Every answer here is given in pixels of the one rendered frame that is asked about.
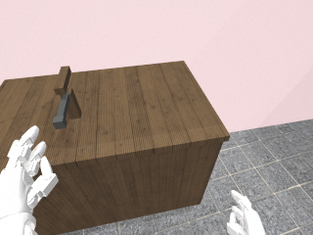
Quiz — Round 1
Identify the tap lever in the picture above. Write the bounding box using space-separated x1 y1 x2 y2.
52 91 70 129

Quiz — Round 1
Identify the robot left hand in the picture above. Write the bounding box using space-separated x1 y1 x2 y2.
0 125 59 219

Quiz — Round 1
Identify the counter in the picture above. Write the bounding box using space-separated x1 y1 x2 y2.
0 61 231 235

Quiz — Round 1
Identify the robot right hand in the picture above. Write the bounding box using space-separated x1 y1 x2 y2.
227 190 266 235

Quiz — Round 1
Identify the left robot forearm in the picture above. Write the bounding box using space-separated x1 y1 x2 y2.
0 212 38 235

